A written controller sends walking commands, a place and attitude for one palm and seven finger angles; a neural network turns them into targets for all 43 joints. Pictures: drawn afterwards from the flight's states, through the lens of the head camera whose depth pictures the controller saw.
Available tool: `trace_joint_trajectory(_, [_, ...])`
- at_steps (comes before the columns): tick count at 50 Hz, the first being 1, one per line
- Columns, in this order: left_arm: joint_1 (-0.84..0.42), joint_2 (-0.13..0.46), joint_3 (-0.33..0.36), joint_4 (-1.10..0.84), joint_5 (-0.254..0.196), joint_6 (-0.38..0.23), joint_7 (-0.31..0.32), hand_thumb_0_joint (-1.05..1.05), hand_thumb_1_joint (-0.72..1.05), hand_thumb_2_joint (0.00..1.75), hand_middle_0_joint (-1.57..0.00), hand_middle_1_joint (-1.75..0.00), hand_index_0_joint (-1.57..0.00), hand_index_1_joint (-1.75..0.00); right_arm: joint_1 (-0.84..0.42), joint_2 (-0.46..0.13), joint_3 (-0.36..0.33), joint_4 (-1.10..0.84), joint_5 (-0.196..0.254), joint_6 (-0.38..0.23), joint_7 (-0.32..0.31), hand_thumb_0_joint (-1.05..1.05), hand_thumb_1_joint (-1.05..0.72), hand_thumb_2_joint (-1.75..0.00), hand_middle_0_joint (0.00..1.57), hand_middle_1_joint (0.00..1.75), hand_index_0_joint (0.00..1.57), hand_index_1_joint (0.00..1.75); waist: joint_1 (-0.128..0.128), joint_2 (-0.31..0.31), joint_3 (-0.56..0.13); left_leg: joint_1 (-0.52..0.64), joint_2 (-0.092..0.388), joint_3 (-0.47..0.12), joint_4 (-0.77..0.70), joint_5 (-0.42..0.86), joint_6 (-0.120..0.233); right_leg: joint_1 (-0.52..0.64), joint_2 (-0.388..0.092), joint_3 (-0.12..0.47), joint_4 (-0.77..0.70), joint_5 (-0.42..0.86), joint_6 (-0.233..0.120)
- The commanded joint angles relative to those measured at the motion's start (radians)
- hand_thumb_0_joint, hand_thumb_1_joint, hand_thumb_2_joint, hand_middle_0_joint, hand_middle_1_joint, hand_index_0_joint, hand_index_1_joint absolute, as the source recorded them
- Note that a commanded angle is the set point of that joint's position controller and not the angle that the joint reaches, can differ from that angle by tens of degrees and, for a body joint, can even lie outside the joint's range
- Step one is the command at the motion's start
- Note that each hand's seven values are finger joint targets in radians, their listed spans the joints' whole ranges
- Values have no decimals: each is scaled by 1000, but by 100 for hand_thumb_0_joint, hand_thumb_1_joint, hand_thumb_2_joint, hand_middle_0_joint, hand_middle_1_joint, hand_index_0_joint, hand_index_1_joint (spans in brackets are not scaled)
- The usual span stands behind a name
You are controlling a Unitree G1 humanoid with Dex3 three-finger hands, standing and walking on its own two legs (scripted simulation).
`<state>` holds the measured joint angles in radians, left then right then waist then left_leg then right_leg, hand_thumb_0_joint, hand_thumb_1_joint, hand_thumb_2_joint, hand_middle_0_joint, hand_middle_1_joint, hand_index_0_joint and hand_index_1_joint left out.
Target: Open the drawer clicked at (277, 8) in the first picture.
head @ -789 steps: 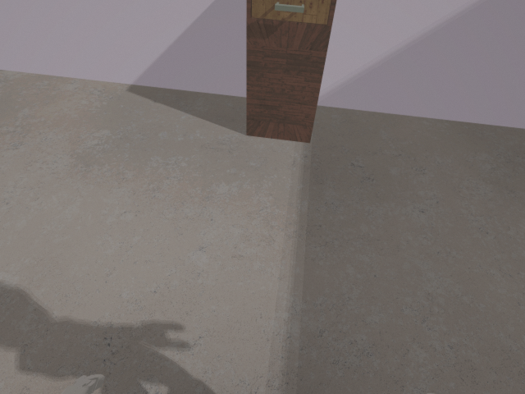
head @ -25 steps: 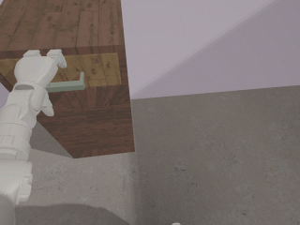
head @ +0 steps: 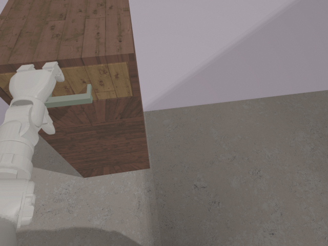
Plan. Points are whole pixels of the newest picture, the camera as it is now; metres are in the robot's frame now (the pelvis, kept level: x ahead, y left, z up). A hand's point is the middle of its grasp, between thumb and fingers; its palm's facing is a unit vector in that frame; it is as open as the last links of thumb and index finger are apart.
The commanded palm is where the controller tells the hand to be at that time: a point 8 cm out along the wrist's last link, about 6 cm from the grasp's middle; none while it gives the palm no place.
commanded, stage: lift the fingers back up to retry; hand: left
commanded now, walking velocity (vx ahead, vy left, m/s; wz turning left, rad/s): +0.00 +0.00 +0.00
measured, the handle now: (68, 95) +0.52 +0.29 +0.02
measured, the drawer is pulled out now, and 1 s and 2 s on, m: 0.00 0.00 0.00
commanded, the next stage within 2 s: re-aim the fingers above the handle in 0.26 s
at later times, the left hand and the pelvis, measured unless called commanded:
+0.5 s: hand (47, 102) +0.45 +0.30 +0.08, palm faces -0.05 -0.01 -1.00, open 13.8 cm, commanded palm +0.44 +0.29 +0.13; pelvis -0.01 -0.01 +0.00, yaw +0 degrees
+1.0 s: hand (51, 95) +0.47 +0.30 +0.07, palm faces -0.05 -0.01 -1.00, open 13.8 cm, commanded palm +0.45 +0.29 +0.13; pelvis +0.00 +0.00 +0.00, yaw -1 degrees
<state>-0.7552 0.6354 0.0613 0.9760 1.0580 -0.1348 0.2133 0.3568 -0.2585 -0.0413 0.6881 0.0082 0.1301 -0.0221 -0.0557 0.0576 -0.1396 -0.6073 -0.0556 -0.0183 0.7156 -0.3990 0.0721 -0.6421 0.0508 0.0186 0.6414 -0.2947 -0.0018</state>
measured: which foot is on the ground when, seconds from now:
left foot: down 0.00-1.00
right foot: down 0.00-1.00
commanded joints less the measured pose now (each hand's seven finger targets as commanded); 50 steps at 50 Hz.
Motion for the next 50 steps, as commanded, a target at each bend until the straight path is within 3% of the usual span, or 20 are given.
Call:
trace_joint_trajectory(1, [-478, 216, -3, -202, -17, 22, 20, 0, -50, 30, -30, -120, -30, -120, 100, -171, -66, -63, 2, -23, -19, 0, -90, -90, 20, 30, 20, 30, -41, 32, -389, 284, 58, -35, -51, 637, -62, 182, 8, -36, -31, 297, -38])
trace_joint_trajectory(3, [-513, 222, -15, -197, -16, 16, 6, 0, -50, 30, -30, -120, -30, -120, 104, -173, -65, -58, 6, -25, -25, 0, -90, -90, 20, 30, 20, 30, -52, 42, -359, 288, 54, -43, -57, 575, -60, 155, 9, -37, -40, 254, -39])
trace_joint_trajectory(6, [-518, 287, 36, -200, -19, -7, -6, 0, -50, 30, -30, -120, -30, -120, 102, -175, -58, -58, 1, -26, -38, 0, -90, -90, 20, 30, 20, 30, -38, 21, -369, 264, 46, -35, -67, 541, -50, 198, 5, -30, -44, 265, -43])
trace_joint_trajectory(11, [-459, 300, 63, -194, -2, -22, 7, 0, -50, 30, -30, -120, -30, -120, 82, -165, -52, -67, -4, -26, -32, 0, -90, -90, 20, 30, 20, 30, 1, 115, -364, 278, 49, -40, -57, 646, -73, 169, 9, -39, -20, 267, -52])
trace_joint_trajectory(14, [-449, 251, 31, -174, -5, -1, 16, 0, -50, 30, -30, -120, -30, -120, 84, -164, -54, -72, -3, -26, -23, 0, -90, -90, 20, 30, 20, 30, -11, 76, -344, 263, 56, -37, -52, 648, -73, 159, 10, -45, -17, 273, -47])
trace_joint_trajectory(16, [-418, 278, 59, -161, -14, 11, 16, 0, -50, 30, -30, -120, -30, -120, 84, -170, -53, -79, -3, -24, -20, 0, -90, -90, 20, 30, 20, 30, 4, 53, -361, 245, 53, -34, -60, 634, -70, 200, 9, -41, -20, 280, -48])
trace_joint_trajectory(17, [-437, 270, 42, -151, -12, 18, 15, 0, -50, 30, -30, -120, -30, -120, 83, -170, -53, -77, -1, -24, -21, 0, -90, -90, 20, 30, 20, 30, -10, 34, -354, 233, 52, -28, -62, 595, -62, 204, 7, -37, -23, 282, -44])
trace_joint_trajectory(19, [-450, 309, 67, -150, -11, 22, 15, 0, -50, 30, -30, -120, -30, -120, 80, -175, -51, -77, 0, -25, -27, 0, -90, -90, 20, 30, 20, 30, -10, -10, -349, 185, 42, -15, -73, 511, -44, 242, 3, -26, -32, 288, -42])
trace_joint_trajectory(21, [-439, 380, 116, -163, -10, 14, 12, 0, -50, 30, -30, -120, -30, -120, 69, -180, -45, -82, -1, -19, -35, 0, -90, -90, 20, 30, 20, 30, 9, -6, -380, 154, 34, -6, -82, 477, -37, 300, -1, -13, -31, 305, -44])
trace_joint_trajectory(24, [-482, 321, 55, -155, 3, 2, 12, 0, -50, 30, -30, -120, -30, -120, 74, -172, -48, -77, 6, -29, -43, 0, -90, -90, 20, 30, 20, 30, -24, 17, -319, 159, 37, -12, -83, 442, -35, 228, -2, -21, -38, 259, -42])
trace_joint_trajectory(26, [-512, 323, 51, -176, 4, -16, 11, 0, -50, 30, -30, -120, -30, -120, 83, -174, -51, -72, 4, -35, -47, 0, -90, -90, 20, 30, 20, 30, -36, 32, -343, 191, 40, -15, -77, 455, -36, 214, 1, -20, -40, 252, -43])
trace_joint_trajectory(29, [-502, 318, 53, -185, -6, -35, 5, 0, -50, 30, -30, -120, -30, -120, 98, -168, -57, -66, 4, -39, -48, 0, -90, -90, 20, 30, 20, 30, -30, 70, -386, 232, 40, -20, -60, 498, -43, 198, 3, -20, -32, 265, -42])
trace_joint_trajectory(30, [-510, 280, 21, -187, -10, -36, 3, 0, -50, 30, -30, -120, -30, -120, 102, -167, -56, -66, 4, -41, -47, 0, -90, -90, 20, 30, 20, 30, -42, 80, -380, 244, 40, -23, -57, 510, -47, 179, 4, -25, -32, 262, -42])
trace_joint_trajectory(33, [-512, 272, 16, -150, -17, -32, 2, 0, -50, 30, -30, -120, -30, -120, 111, -170, -55, -54, 5, -39, -43, 0, -90, -90, 20, 30, 20, 30, -48, 61, -344, 232, 43, -31, -54, 502, -51, 149, 7, -31, -32, 242, -43])
trace_joint_trajectory(37, [-524, 277, 22, -138, -11, -14, 13, 0, -50, 30, -30, -120, -30, -120, 115, -170, -53, -55, 2, -39, -38, 0, -90, -90, 20, 30, 20, 30, -36, 72, -359, 222, 42, -29, -56, 524, -53, 163, 6, -34, -25, 255, -44])
trace_joint_trajectory(41, [-483, 368, 98, -111, -8, 3, 18, 0, -50, 30, -30, -120, -30, -120, 106, -181, -45, -57, -4, -27, -37, 0, -90, -90, 20, 30, 20, 30, -11, 33, -393, 178, 39, -17, -52, 549, -47, 232, 6, -24, -12, 313, -44])
trace_joint_trajectory(43, [-468, 375, 97, -90, -3, 14, 19, 0, -50, 30, -30, -120, -30, -120, 103, -178, -43, -62, 0, -24, -38, 0, -90, -90, 20, 30, 20, 30, -10, 14, -372, 140, 36, -9, -54, 521, -40, 245, 3, -23, -9, 322, -41])
trace_joint_trajectory(45, [-480, 389, 102, -113, 7, 15, 21, 0, -50, 30, -30, -120, -30, -120, 99, -179, -43, -66, 0, -26, -38, 0, -90, -90, 20, 30, 20, 30, -3, 43, -382, 145, 39, -8, -58, 530, -41, 245, 2, -22, -7, 324, -42])
trace_joint_trajectory(47, [-463, 374, 101, -153, 8, 5, 19, 0, -50, 30, -30, -120, -30, -120, 104, -175, -50, -73, -2, -26, -35, 0, -90, -90, 20, 30, 20, 30, 5, 82, -439, 204, 46, -12, -44, 633, -49, 250, 3, -21, 0, 356, -42])
trace_joint_trajectory(50, [-420, 322, 75, -176, -7, -4, 3, 0, -50, 30, -30, -120, -30, -120, 114, -174, -60, -75, -1, -25, -32, 0, -90, -90, 20, 30, 20, 30, -4, 63, -451, 252, 57, -17, -31, 713, -54, 231, 8, -27, -4, 374, -35])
